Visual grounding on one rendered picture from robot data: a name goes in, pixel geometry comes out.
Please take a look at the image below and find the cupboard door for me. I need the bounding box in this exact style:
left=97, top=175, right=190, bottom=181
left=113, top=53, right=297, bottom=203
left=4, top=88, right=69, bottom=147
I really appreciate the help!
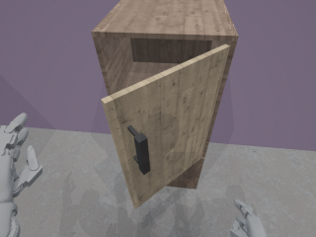
left=101, top=44, right=230, bottom=209

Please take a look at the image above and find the left robot forearm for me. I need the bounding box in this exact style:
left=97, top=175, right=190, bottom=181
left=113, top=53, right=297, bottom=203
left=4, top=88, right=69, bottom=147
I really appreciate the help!
left=0, top=201, right=21, bottom=237

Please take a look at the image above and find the left robot hand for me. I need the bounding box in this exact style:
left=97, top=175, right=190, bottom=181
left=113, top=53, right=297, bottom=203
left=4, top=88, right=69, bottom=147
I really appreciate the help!
left=0, top=113, right=42, bottom=202

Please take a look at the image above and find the right robot hand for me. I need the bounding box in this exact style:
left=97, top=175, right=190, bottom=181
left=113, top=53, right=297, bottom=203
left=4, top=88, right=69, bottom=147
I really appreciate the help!
left=230, top=199, right=268, bottom=237

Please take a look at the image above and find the handle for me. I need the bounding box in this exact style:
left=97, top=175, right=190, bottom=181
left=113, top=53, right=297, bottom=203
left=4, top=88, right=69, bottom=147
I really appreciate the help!
left=127, top=125, right=151, bottom=175

